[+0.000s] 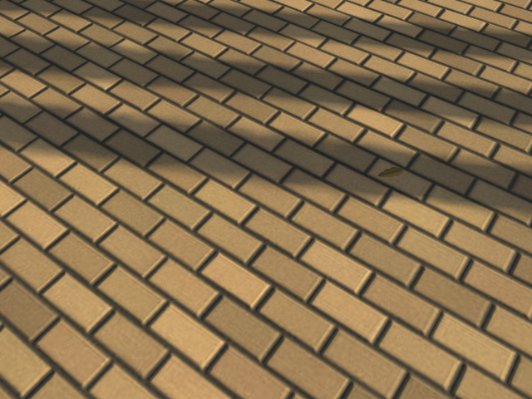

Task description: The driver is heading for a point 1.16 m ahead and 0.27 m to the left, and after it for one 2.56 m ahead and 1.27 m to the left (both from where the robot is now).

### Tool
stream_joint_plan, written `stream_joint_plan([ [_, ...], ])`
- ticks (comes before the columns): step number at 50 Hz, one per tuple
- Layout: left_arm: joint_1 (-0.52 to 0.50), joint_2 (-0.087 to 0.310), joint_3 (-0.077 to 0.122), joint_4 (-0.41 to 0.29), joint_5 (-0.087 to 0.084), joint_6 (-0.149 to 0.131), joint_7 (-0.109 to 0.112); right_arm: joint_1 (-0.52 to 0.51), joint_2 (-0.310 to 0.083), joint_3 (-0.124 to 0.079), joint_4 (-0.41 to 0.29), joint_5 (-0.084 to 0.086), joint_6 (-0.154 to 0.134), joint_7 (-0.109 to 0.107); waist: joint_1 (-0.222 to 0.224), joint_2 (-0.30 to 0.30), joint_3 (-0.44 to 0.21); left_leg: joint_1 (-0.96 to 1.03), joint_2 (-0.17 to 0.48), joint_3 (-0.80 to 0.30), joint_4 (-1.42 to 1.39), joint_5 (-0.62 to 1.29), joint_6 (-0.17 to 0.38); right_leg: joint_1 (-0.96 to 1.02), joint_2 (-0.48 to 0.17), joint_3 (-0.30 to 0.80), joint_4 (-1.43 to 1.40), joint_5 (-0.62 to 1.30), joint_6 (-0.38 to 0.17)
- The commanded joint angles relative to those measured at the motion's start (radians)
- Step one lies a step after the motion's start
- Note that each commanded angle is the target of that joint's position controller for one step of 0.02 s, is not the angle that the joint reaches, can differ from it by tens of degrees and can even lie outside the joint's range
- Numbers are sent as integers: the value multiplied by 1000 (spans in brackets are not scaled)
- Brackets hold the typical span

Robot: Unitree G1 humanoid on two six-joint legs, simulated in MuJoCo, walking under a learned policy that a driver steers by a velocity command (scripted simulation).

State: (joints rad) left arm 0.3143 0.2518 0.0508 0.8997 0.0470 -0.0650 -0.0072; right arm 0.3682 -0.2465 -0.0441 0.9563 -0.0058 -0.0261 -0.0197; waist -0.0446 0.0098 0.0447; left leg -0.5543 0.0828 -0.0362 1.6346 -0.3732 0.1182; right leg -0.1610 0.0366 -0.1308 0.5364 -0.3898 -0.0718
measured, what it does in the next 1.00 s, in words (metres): walks ahead, turning left: left foot, then right foot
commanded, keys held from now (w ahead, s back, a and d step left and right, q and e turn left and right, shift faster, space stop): w+q+shift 0.48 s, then w+shift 0.32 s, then w+e+shift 0.20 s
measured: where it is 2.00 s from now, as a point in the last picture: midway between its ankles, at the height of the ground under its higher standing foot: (124, 83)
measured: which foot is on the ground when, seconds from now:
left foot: up 0.00-0.22, down 0.24-0.66, up 0.68-1.00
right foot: down 0.00-0.24, up 0.26-0.64, down 0.66-1.00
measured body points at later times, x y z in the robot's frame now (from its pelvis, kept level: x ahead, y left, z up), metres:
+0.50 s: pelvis +0.45 +0.05 +0.00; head +0.47 +0.06 +0.45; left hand +0.60 +0.34 -0.05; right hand +0.53 -0.22 -0.13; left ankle +0.36 +0.03 -0.73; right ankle +0.69 -0.09 -0.66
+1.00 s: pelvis +0.90 +0.21 +0.00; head +0.92 +0.23 +0.45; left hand +0.64 +0.34 -0.12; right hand +1.24 +0.21 -0.03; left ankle +0.99 +0.42 -0.69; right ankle +0.82 +0.03 -0.73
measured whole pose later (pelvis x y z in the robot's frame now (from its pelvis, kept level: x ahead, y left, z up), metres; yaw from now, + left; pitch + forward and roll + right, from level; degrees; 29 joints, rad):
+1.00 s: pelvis +0.90 +0.21 +0.00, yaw +31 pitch +3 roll -1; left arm 0.62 0.24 0.05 0.98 0.00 -0.10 -0.02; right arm -0.10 -0.25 0.03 0.62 -0.04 -0.08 0.07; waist 0.13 0.02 0.01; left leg -0.70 0.06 -0.01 0.68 -0.01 0.04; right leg 0.13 0.06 0.05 0.14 -0.29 -0.05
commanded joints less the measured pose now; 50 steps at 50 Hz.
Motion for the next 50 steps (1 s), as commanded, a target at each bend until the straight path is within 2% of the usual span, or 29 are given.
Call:
stream_joint_plan([
  [1, 70, 59, 8, 14, -39, -37, -6, -92, 35, 17, -134, -27, 32, 40, -15, -93, 102, -335, 86, 10, 25, 59, -8, 9, -343, 222, -308, 380, 16],
  [2, 29, 3, -8, 15, -37, -58, -9, -168, 40, 20, -169, -5, 22, 46, -28, -82, 145, -284, 66, 23, -155, 188, -8, -87, -259, 91, -362, 443, 56],
  [3, -16, -7, -15, 20, -30, -70, -8, -227, 58, 33, -200, 6, 16, 53, -48, -102, 194, -138, 32, 76, -375, 283, -11, -243, -182, -37, -425, 522, 80],
  [4, -51, -13, -19, 18, -32, -81, -1, -227, 50, 34, -196, -5, 13, 66, -64, -115, 194, -3, 15, 113, -526, 433, -3, -311, -136, -107, -408, 607, 89],
  [7, 21, 98, -6, 30, -55, -93, 26, -229, -4, 31, -186, -12, 10, 83, -76, -51, 133, 128, -69, 216, -762, 552, 32, -112, -207, -130, -370, 1095, 79],
  [9, 27, 176, 14, 7, -48, -66, 55, -151, -77, 14, -159, -12, 14, 75, -118, -107, 18, 222, -152, 267, -804, 427, 59, 95, -245, -127, -174, 1504, 102],
  [11, -65, 222, 31, -37, -12, -15, 73, 189, -189, -36, -72, -12, 25, 60, -298, -118, -148, 583, -176, 197, -824, 253, 137, 24, -281, -92, 345, 1569, 102],
  [12, -113, 216, 41, -46, -17, 3, 58, 308, -236, -69, -28, 10, 22, 47, -341, 15, -172, 749, -124, 80, -978, 269, 217, -122, -159, -104, 833, 907, 92],
  [13, -136, 72, 2, -96, 4, -9, 30, 176, -246, -75, -29, 30, 28, 33, -194, 251, -47, 741, -87, -99, -929, 351, 238, -463, 31, -51, 1209, -81, 81],
  [14, -30, 35, -18, -211, -9, -31, 23, 80, -305, -72, -76, 10, 28, 38, -38, 249, -194, 872, 68, -556, -1105, 218, 400, -692, 18, 165, 1275, -135, 90],
  [15, -52, 75, -24, -231, -2, -58, 15, 40, -260, -72, -104, -9, 30, 29, -36, 123, -159, 815, 168, -825, -1388, -220, 398, -768, -14, 238, 1161, -96, 68],
  [16, -85, 125, -14, -210, -1, -64, 10, 9, -185, -59, -102, -20, 24, 21, 7, -57, 7, 622, 162, -801, -1465, -314, 337, -755, -62, 237, 1051, -24, 69],
  [17, -118, 119, -16, -210, 14, -55, 13, -31, -175, -53, -101, -14, 12, 16, 53, -112, 60, 478, 121, -711, -1461, -222, 298, -691, -92, 234, 978, -1, 82],
  [20, -157, 90, -34, -231, 31, 3, 13, -75, -180, -45, -120, 3, -43, 8, 118, -131, 106, 145, -25, -468, -1472, 34, 259, -479, -160, 203, 693, 35, 147],
  [24, -367, 46, -54, -315, -10, 5, -7, -3, -207, -65, -120, 4, -67, 22, 17, -55, 83, 146, -125, -320, -1464, 403, 186, -328, -132, 131, 255, 371, 159],
  [28, -428, 49, -53, -343, -24, -5, -11, 94, -188, -67, -92, 14, -70, 32, -61, 15, 11, 422, -70, -293, -1426, 680, 122, -279, -77, 98, 17, 533, 86],
  [30, -351, 98, -31, -325, -15, -12, -3, 98, -214, -68, -85, 7, -73, 20, -22, 46, -60, 557, -37, -291, -1300, 974, 82, -182, -22, 90, -32, 449, 52],
  [31, -225, 149, -7, -290, -21, -17, 7, 77, -252, -75, -89, -7, -73, 17, 47, 63, -137, 603, -21, -287, -1155, 1095, 62, -76, 1, 100, -20, 351, 32],
  [32, -39, 186, 13, -241, -29, -18, 21, 20, -281, -80, -97, -18, -71, 18, 169, 63, -220, 552, -37, -257, -942, 1082, 47, 106, -17, 97, -34, 298, 16],
  [33, 176, 240, 36, -188, -18, -16, 42, -35, -225, -66, -121, -31, -76, 20, 273, 39, -312, 375, -74, -218, -651, 891, 37, 348, -120, 193, 27, 108, -2],
  [34, 212, 328, 57, -167, 32, -22, 40, 96, -43, -24, -161, 9, -80, 26, 156, -288, -410, 19, -223, -142, -284, 41, -7, 603, -408, 728, -86, -220, -112],
  [35, 138, 283, 60, -168, 16, -16, 16, 116, -85, -8, -159, 11, -82, 21, 126, -328, -395, -139, -206, -135, -195, -37, 7, 566, -443, 1067, -278, -380, -161],
  [36, 23, 188, 46, -183, 8, -18, 6, 3, -137, -17, -160, -1, -72, 18, 115, -150, -201, -184, -125, -116, -221, 79, 9, 404, -395, 882, -299, -368, -152],
  [37, -4, 137, 36, -168, 5, -21, 0, -80, -144, -14, -179, -16, -68, 28, 112, -22, -121, -166, -98, -100, -268, 125, 5, 278, -350, 729, -291, -214, -141],
  [38, 18, 104, 24, -137, 10, -24, -2, -147, -133, -12, -201, -25, -64, 39, 106, 11, -68, -151, -80, -100, -310, 123, 5, 194, -295, 604, -298, -80, -112],
  [40, 83, 64, 7, -70, 0, -38, 0, -157, -84, 6, -234, -35, -46, 60, 63, -63, -36, -150, -62, -113, -358, 99, -3, 123, -253, 501, -331, 13, -97],
  [44, 142, 101, 9, -27, -39, -57, -3, -354, -78, 36, -347, -66, -48, 78, 45, -63, 71, -243, 2, 5, -597, 166, -60, 23, -213, 419, -456, 199, -143],
  [47, 139, 145, 25, -28, -48, -61, -1, -468, -51, 66, -387, -41, -62, 99, 56, -62, 89, 40, -34, 71, -936, 387, -87, -138, -155, 312, -527, 445, -122],
  [50, 177, 202, 34, -16, -61, -59, -7, -472, -88, 57, -382, -28, -61, 78, 54, -77, 47, 182, -73, 84, -1026, 426, -76, -31, -194, 313, -466, 754, -115],
])
Keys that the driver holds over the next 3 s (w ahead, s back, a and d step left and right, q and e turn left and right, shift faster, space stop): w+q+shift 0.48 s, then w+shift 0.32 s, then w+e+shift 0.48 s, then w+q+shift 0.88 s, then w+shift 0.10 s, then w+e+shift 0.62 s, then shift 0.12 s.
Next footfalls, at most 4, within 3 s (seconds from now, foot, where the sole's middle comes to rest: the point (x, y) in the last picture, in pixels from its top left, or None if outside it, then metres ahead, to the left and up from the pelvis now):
0.24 left None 0.40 0.04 -0.77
0.66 right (248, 264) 0.85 0.05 -0.77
1.08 left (116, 210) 1.07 0.46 -0.77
1.50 right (159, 111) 1.54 0.37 -0.77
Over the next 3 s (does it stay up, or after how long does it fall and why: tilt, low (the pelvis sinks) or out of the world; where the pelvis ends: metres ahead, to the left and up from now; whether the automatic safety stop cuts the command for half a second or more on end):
stays up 2.40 1.26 0.01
